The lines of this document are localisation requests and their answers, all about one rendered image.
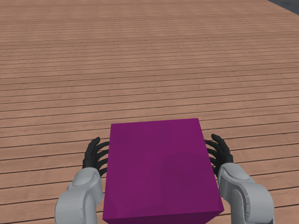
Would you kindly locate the left robot hand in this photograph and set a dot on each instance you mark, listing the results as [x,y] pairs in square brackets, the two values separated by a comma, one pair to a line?
[92,157]

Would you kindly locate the robot right forearm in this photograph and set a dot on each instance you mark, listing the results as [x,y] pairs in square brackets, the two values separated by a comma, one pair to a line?
[250,203]

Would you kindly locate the robot left forearm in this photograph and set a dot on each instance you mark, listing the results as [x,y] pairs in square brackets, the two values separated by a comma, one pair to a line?
[78,204]

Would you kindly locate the carton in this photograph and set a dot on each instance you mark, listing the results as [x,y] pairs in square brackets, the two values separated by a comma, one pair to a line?
[159,172]

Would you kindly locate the right robot hand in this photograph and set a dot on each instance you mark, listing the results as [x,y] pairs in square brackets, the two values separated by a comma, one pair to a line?
[222,153]

